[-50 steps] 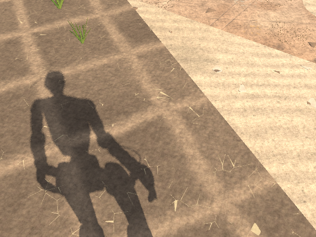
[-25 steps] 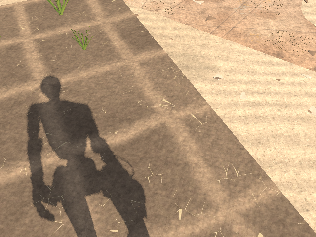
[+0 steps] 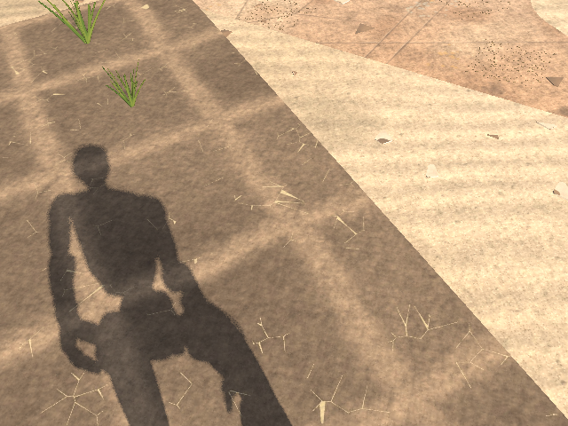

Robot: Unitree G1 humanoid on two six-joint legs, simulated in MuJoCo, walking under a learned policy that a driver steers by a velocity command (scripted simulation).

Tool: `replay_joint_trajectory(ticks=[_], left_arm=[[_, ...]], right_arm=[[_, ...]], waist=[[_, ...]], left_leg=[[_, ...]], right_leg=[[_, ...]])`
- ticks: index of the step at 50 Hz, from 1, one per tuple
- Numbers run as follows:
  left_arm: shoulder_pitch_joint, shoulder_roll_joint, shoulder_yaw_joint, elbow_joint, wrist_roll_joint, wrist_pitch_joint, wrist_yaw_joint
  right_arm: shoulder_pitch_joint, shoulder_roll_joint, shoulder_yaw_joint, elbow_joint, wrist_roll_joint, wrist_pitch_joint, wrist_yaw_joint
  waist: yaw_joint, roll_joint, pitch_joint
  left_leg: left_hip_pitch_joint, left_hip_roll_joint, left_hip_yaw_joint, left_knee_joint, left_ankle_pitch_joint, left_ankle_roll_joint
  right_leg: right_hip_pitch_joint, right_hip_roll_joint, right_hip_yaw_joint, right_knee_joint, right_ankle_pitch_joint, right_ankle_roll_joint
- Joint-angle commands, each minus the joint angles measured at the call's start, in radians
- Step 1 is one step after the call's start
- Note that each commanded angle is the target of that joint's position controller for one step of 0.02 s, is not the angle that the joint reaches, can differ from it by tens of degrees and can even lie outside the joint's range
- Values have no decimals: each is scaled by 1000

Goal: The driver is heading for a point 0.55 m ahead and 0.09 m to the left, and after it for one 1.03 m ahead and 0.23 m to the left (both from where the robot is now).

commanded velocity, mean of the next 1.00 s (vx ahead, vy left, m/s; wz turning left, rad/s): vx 0.38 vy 0.00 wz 0.37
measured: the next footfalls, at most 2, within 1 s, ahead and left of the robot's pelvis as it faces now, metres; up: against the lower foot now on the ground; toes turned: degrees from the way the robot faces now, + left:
right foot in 0.02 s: +0.10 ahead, -0.11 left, +0.00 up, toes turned -4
left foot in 0.52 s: +0.41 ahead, +0.06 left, +0.00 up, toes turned +17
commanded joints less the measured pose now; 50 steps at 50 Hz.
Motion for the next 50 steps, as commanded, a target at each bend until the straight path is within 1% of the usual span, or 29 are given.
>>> replay_joint_trajectory(ticks=[1,2,3,4,5,6,8,10,15,18,20,23,24,25,26,27,28,29,30,31,32,34,35,37,40,42,46,48,50], left_arm=[[187,59,32,16,-10,-22,5],[348,145,59,49,6,-30,20],[474,251,80,76,7,-21,23],[368,176,59,61,4,-7,25],[238,146,48,13,6,-11,23],[167,122,40,-9,7,-20,20],[136,78,20,-11,2,-38,27],[190,73,12,9,2,-52,35],[242,67,0,18,4,-63,42],[248,72,-4,20,0,-66,49],[276,91,-1,30,-2,-66,56],[265,131,10,28,-2,-60,70],[249,146,17,21,2,-52,73],[233,160,23,8,5,-43,70],[210,172,28,-9,3,-39,60],[209,110,19,-47,7,-40,46],[213,72,17,-124,-15,-44,25],[90,126,24,-153,-3,-57,19],[49,131,22,-174,-9,-70,15],[61,124,23,-164,-6,-73,19],[72,115,22,-164,11,-57,22],[103,100,21,-168,26,-16,23],[100,95,20,-176,26,-1,24],[54,95,19,-205,23,16,26],[-38,103,16,-250,17,27,22],[-100,104,9,-275,10,28,20],[-174,111,-3,-300,2,22,22],[-148,125,-4,-292,2,12,26],[-34,157,6,-254,3,0,35]], right_arm=[[-53,-114,-14,-51,5,-26,7],[-78,-78,0,-74,6,-35,14],[-48,-9,13,-121,12,-38,22],[-125,-78,-5,-133,-12,-28,25],[-168,-64,-4,-147,-7,-29,36],[-164,-45,-1,-141,3,-32,43],[-128,-33,-5,-128,-7,-17,49],[-139,-40,-12,-135,-7,0,54],[-350,-23,-6,-226,-2,13,63],[-467,-6,8,-279,1,10,72],[-506,-14,9,-305,0,11,74],[-409,-56,-9,-290,-4,10,64],[-319,-76,-21,-267,-6,9,61],[-212,-102,-35,-235,-9,7,58],[-96,-139,-56,-203,-18,4,52],[-48,-226,-83,-202,-23,6,42],[-94,-285,-94,-229,-12,20,48],[-130,-256,-87,-227,6,27,42],[-180,-209,-75,-233,10,24,35],[-216,-169,-65,-235,8,16,34],[-240,-151,-58,-242,13,6,28],[-239,-152,-50,-246,21,-18,24],[-221,-168,-52,-242,22,-25,25],[-187,-196,-57,-243,20,-23,24],[-133,-185,-52,-248,22,-3,20],[-101,-172,-47,-248,20,8,13],[-59,-166,-40,-248,6,20,-3],[-76,-168,-38,-253,-4,23,-9],[-121,-186,-40,-265,-1,16,-11]], waist=[[136,-1,87],[209,-157,5],[206,-407,-80],[150,-206,17],[106,-107,90],[72,-62,107],[27,-80,97],[22,-87,90],[38,-91,132],[53,-103,150],[57,-103,146],[2,-133,63],[-39,-149,12],[-82,-159,-50],[-145,-130,-104],[-139,21,-178],[-63,168,-250],[-72,12,-139],[-42,-38,-40],[9,-117,15],[43,-131,23],[77,-103,18],[83,-92,16],[74,-52,5],[34,15,-24],[2,35,-28],[-41,45,-28],[-28,51,-23],[27,54,-36]], left_leg=[[-348,160,-88,75,279,135],[-464,75,20,375,267,89],[-675,-66,103,714,-142,50],[-736,4,-22,857,-134,77],[-749,49,-50,879,-23,92],[-707,75,-61,844,60,93],[-640,94,-51,791,119,77],[-663,82,-33,789,154,66],[-762,72,31,636,284,48],[-683,52,105,415,353,54],[-630,30,148,322,352,78],[-490,-50,198,292,270,140],[-408,-75,198,292,222,168],[-295,-93,181,262,193,197],[-120,-83,125,171,178,233],[68,155,-188,149,102,304],[257,359,-780,-33,36,474],[184,336,-697,-105,-27,428],[57,317,-579,-127,33,383],[-64,273,-482,-139,190,337],[-147,222,-400,-137,310,309],[-226,175,-283,-112,659,291],[-240,154,-236,-90,815,282],[-240,109,-178,-48,986,241],[-179,73,-150,-9,1054,163],[-128,69,-151,3,1048,127],[-9,100,-182,45,1052,112],[2,115,-196,89,1073,113],[-21,120,-220,175,1130,97]], right_leg=[[353,70,-37,-144,69,-15],[522,-108,196,-263,-93,-58],[622,-367,687,-460,-312,-176],[496,-370,704,-480,-392,-175],[392,-347,583,-470,-332,-154],[321,-306,464,-487,-187,-128],[272,-239,287,-503,6,-82],[299,-225,193,-499,179,-74],[311,-197,14,-505,458,-62],[299,-181,-68,-503,566,-51],[349,-200,-99,-473,694,-46],[445,-219,-152,-273,1120,-28],[454,-229,-161,-138,1201,-29],[434,-236,-155,32,1167,-35],[324,-217,-165,272,978,-26],[95,-133,-165,620,326,-7],[-280,83,-1,909,-238,29],[-406,1,121,889,-125,13],[-406,-42,118,805,-26,10],[-340,-74,113,714,18,18],[-269,-94,119,652,23,36],[-183,-98,105,579,0,74],[-177,-93,91,544,2,90],[-195,-78,64,463,63,110],[-236,-57,42,349,166,114],[-248,-46,37,258,228,103],[-251,-16,37,105,263,75],[-184,5,43,35,218,51],[-27,33,48,-69,190,14]])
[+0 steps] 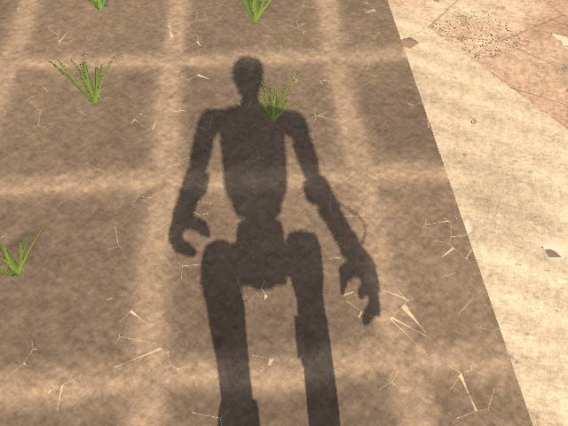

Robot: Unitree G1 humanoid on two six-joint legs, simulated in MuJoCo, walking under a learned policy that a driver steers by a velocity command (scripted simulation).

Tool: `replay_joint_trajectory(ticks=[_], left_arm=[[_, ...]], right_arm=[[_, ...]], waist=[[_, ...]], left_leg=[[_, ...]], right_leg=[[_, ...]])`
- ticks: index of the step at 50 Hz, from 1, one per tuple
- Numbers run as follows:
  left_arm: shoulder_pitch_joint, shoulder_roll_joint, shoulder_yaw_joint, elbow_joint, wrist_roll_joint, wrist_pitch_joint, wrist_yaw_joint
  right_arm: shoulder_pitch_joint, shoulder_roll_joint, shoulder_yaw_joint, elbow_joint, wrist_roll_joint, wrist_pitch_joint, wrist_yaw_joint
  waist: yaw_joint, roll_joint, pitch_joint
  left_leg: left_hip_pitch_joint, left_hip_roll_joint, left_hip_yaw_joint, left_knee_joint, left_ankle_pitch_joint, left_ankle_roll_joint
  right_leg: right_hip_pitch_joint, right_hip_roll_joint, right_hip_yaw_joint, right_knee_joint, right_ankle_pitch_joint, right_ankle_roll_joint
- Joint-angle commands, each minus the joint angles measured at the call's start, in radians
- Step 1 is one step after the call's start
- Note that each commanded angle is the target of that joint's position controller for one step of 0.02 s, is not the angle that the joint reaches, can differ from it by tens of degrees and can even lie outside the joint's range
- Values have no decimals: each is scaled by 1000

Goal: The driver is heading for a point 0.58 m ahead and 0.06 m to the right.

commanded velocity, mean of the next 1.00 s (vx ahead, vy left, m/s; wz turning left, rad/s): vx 0.03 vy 0.00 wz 0.05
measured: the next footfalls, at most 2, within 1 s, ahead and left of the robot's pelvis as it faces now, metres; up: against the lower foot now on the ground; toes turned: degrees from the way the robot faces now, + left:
right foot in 0.04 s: +0.17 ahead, -0.10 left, +0.00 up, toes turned +0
left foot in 0.38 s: +0.08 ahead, +0.11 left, +0.00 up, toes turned -1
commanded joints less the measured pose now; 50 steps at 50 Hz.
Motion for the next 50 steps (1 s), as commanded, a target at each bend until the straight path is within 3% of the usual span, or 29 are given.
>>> replay_joint_trajectory(ticks=[1,2,3,4,5,6,7,9,10,14,16,18,19,20,21,22,23,25,33,50], left_arm=[[177,125,34,1,2,-33,17],[267,155,39,20,9,-49,26],[280,225,52,4,3,-44,25],[256,165,39,-2,-25,-24,16],[184,113,23,-14,-28,-20,8],[118,77,11,-22,-20,-15,9],[87,49,-3,-19,-12,-11,14],[73,74,-1,0,2,-4,19],[88,83,1,11,4,-3,18],[133,127,14,43,-2,8,15],[123,133,18,49,-4,21,15],[121,129,20,58,-11,34,17],[141,119,19,69,-12,37,17],[151,105,18,70,-15,37,13],[159,79,17,72,-27,39,9],[157,71,14,90,-22,37,5],[178,64,13,107,-17,33,3],[204,80,16,137,-11,26,3],[211,53,3,210,-13,21,12],[255,17,-6,307,-15,28,30]], right_arm=[[-6,-143,-24,-39,9,-15,-6],[-23,-128,-16,-62,21,-28,0],[123,-55,-6,-61,47,-25,-1],[157,-105,-15,-31,28,-5,-6],[110,-117,-19,-10,3,12,-4],[61,-100,-14,-14,-7,21,2],[36,-82,-9,-12,-4,34,8],[60,-58,2,10,-6,61,16],[60,-53,6,19,-2,67,14],[-8,-49,17,34,4,80,3],[-16,-51,19,47,7,76,4],[8,-37,26,74,4,63,4],[-2,-43,30,73,-4,53,2],[0,-64,32,72,-15,41,-2],[-38,-80,32,81,0,34,-1],[-63,-47,43,85,5,22,0],[-77,-44,46,90,9,10,0],[-76,-56,44,101,13,0,-5],[-4,-31,51,153,12,3,-9],[28,10,66,204,14,1,-18]], waist=[[112,110,-114],[147,44,-185],[87,-187,-319],[76,-141,-389],[56,-15,-260],[44,15,-177],[31,0,-125],[11,-89,-101],[16,-94,-109],[53,-99,-114],[50,-104,-97],[35,-74,-71],[39,-43,-49],[51,1,-38],[89,111,15],[98,127,11],[112,133,-7],[116,113,-16],[83,46,-6],[83,49,-6]], left_leg=[[38,260,-109,215,1057,-17],[-62,211,-91,361,823,-37],[-245,53,-7,668,12,-85],[-292,9,-12,775,-294,-83],[-312,47,-54,813,-252,-89],[-322,75,-47,772,-210,-96],[-293,105,-44,690,-178,-107],[-202,109,18,558,-134,-130],[-187,107,38,490,-138,-136],[-163,131,76,295,-97,-131],[-132,135,94,207,-38,-117],[-52,141,101,56,70,-91],[-32,172,51,-14,104,-76],[-40,249,-46,-72,67,-56],[-212,279,-102,-109,-54,-35],[-303,290,-116,-161,-99,-45],[-331,285,-105,-179,-88,-62],[-293,260,-72,-168,-13,-76],[-175,251,-37,-121,117,-57],[-127,251,-14,-100,254,-58]], right_leg=[[254,28,-1,-210,86,-55],[457,-93,104,-231,473,-90],[689,-386,383,-146,1058,-269],[633,-435,511,-207,982,-351],[501,-379,430,-250,762,-329],[407,-318,351,-295,562,-284],[327,-264,276,-345,422,-235],[239,-173,173,-387,240,-178],[247,-160,160,-390,195,-169],[269,-170,202,-423,-108,-170],[239,-168,220,-439,-254,-155],[173,-156,216,-441,-353,-113],[141,-148,216,-443,-391,-74],[133,-123,199,-404,-363,-40],[212,-48,116,-377,-268,-21],[346,-40,99,-323,-142,-20],[420,-45,97,-304,-82,-26],[436,-60,107,-299,-46,-36],[360,-65,109,-319,-24,-28],[382,-71,103,-283,73,-26]])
